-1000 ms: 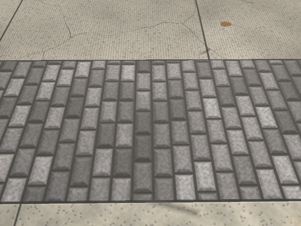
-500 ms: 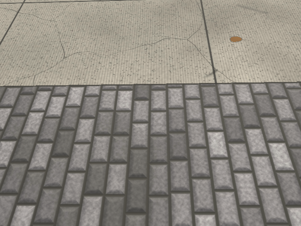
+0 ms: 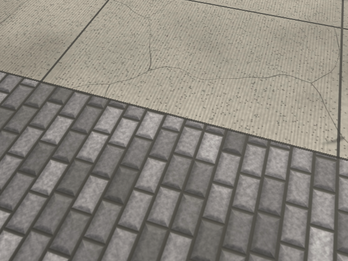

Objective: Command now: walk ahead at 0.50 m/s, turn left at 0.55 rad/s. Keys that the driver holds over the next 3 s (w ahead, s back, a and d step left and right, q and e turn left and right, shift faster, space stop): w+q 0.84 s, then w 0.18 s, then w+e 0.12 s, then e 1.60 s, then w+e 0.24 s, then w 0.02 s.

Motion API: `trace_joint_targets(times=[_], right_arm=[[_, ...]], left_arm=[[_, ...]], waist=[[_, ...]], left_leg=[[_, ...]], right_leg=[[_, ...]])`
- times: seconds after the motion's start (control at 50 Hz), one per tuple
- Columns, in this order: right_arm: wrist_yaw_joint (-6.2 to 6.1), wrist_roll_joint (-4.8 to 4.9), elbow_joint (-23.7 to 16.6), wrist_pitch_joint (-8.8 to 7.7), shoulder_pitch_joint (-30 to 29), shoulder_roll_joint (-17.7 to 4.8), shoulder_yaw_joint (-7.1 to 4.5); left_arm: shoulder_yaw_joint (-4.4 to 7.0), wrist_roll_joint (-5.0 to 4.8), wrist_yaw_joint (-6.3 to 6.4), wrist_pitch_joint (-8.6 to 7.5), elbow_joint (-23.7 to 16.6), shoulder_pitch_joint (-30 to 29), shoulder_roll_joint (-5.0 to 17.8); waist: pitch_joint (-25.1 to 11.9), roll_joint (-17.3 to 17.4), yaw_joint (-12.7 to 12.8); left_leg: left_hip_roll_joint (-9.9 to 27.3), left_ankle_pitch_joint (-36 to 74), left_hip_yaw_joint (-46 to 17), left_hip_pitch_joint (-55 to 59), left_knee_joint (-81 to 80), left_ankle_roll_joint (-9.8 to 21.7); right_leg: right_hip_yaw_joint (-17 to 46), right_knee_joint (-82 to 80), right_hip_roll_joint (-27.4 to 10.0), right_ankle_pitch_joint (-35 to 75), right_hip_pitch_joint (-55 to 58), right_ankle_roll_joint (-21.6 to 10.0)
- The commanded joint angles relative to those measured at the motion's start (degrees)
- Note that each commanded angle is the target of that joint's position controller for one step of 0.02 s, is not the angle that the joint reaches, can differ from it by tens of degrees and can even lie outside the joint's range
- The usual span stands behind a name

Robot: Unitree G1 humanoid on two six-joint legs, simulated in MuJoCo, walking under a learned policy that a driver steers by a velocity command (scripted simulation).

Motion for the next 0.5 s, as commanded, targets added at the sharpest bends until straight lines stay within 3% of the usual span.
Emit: trace_joint_targets(times=[0.02, 0.04, 0.06, 0.08, 0.1, 0.14, 0.18, 0.26, 0.34, 0.4, 0.44, 0.46, 0.48, 0.5], right_arm=[[-0.82, -0.90, 0.51, -0.71, 20.15, -12.98, -3.73], [-0.87, -0.62, 0.39, -1.18, 17.23, -10.20, -3.01], [-0.73, -0.18, -0.76, -1.45, 12.36, -8.43, -2.38], [-0.86, -0.29, -1.78, -1.52, 9.04, -6.75, -1.81], [-1.10, -0.68, -2.45, -1.53, 8.02, -6.08, -1.44], [-1.71, -0.48, -2.60, -1.74, 8.58, -7.54, -1.72], [-2.57, -0.48, -2.42, -1.80, 10.68, -9.43, -2.20], [-3.53, 0.01, -2.06, -1.00, 14.45, -9.60, -2.23], [-3.71, 0.30, -1.48, -0.45, 17.14, -9.83, -2.26], [-4.20, 0.26, -1.76, 0.06, 16.91, -9.86, -2.36], [-4.22, 0.10, -2.83, 0.28, 14.65, -8.87, -2.03], [-3.86, -0.49, -4.04, 0.03, 13.39, -6.18, -0.98], [-3.91, -0.34, -5.29, -0.40, 19.33, -2.44, 0.10], [-3.84, 1.08, -5.76, -0.81, 23.47, -4.45, 0.39]], left_arm=[[0.58, -2.04, -1.67, -5.60, -9.69, -5.56, 7.21], [0.66, -2.90, -1.89, -6.29, -11.05, -8.48, 7.56], [0.75, -1.77, -1.38, -6.19, -10.23, -8.41, 7.11], [1.42, -0.47, -0.98, -5.52, -9.92, -7.61, 7.86], [1.72, -0.04, -1.03, -4.58, -10.04, -6.54, 7.92], [1.71, 0.69, -0.90, -3.26, -10.93, -6.42, 6.54], [1.44, 1.21, -0.56, -2.65, -12.63, -10.17, 5.63], [0.62, 0.78, -0.95, -2.93, -15.54, -19.10, 3.92], [0.66, -0.17, -2.09, -3.79, -17.99, -24.16, 5.10], [1.42, -0.34, -2.80, -4.77, -18.52, -22.77, 7.34], [2.50, -0.03, -2.51, -5.38, -16.74, -14.81, 9.11], [3.32, 0.99, -2.13, -5.60, -15.76, -6.89, 11.56], [4.48, 2.03, -1.68, -5.22, -14.85, 1.67, 16.27], [4.32, 0.86, -2.28, -4.59, -13.32, 3.34, 15.04]], waist=[[-21.21, 5.61, -8.28], [-13.76, 3.77, -6.81], [-9.21, -2.22, -3.51], [-7.25, -2.24, -1.44], [-6.63, -1.21, 0.03], [-5.75, -0.37, 0.94], [-4.46, 0.51, 0.09], [-3.32, 3.60, -3.45], [-2.96, 5.28, -5.51], [-3.38, 6.71, -4.01], [-6.29, 7.71, 0.49], [-13.12, 4.93, 4.31], [-22.40, -7.83, 3.92], [-24.61, -20.91, 2.31]], left_leg=[[20.50, -3.15, -48.70, 51.91, -20.54, 16.82], [18.46, 0.31, -39.17, 44.60, -20.43, 14.11], [15.61, 5.87, -32.15, 34.96, -20.81, 11.77], [13.63, 10.45, -27.65, 28.00, -21.61, 10.61], [12.21, 12.66, -25.66, 23.54, -22.92, 10.17], [10.94, 16.96, -23.04, 18.96, -24.33, 10.48], [9.56, 19.62, -20.43, 16.76, -24.88, 10.02], [6.23, 13.74, -18.24, 16.12, -23.36, 6.51], [7.93, 7.98, -22.69, 18.89, -20.26, 5.23], [10.04, 7.30, -28.05, 23.35, -15.47, 4.21], [7.61, 13.00, -28.17, 22.70, -8.85, 2.23], [4.54, 11.41, -24.84, 17.36, 3.39, 0.23], [-3.11, -6.65, -17.25, 0.03, 23.32, -3.96], [-2.59, -25.33, -15.75, -13.49, 34.87, -5.02]], right_leg=[[18.38, 37.86, 5.09, -3.58, -43.42, -2.00], [17.52, 33.70, 2.67, 1.90, -45.23, -3.34], [17.11, 28.44, -0.02, 5.93, -41.74, -3.18], [16.84, 23.98, -1.55, 8.04, -37.71, -2.47], [16.99, 21.87, -2.52, 9.31, -34.10, -1.86], [15.80, 17.03, -2.49, 11.12, -32.44, 0.05], [14.73, 10.50, -1.58, 16.20, -33.62, 1.66], [14.18, -7.46, 2.06, 29.43, -31.86, 2.04], [14.82, -16.30, 4.52, 32.02, -28.76, 1.22], [16.07, -19.76, 5.08, 26.09, -25.86, -0.58], [14.65, -23.13, 5.51, 24.98, -14.92, -3.05], [19.69, -21.37, -0.85, 24.99, -1.01, -6.38], [39.11, -21.98, -14.15, 20.94, 20.78, -13.72], [59.01, -27.89, -21.27, 7.35, 25.78, -18.52]])
Next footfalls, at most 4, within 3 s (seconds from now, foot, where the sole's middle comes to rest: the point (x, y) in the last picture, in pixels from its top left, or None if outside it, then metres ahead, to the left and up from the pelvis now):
0.46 right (208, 257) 0.46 -0.08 -0.75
1.00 left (110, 224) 0.57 0.28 -0.75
1.48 right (134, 156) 0.89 0.22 -0.75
1.92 left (82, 174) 0.79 0.43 -0.75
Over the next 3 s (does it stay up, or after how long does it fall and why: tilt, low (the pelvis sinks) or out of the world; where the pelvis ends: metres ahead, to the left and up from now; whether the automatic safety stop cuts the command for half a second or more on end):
stays up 0.77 0.28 0.03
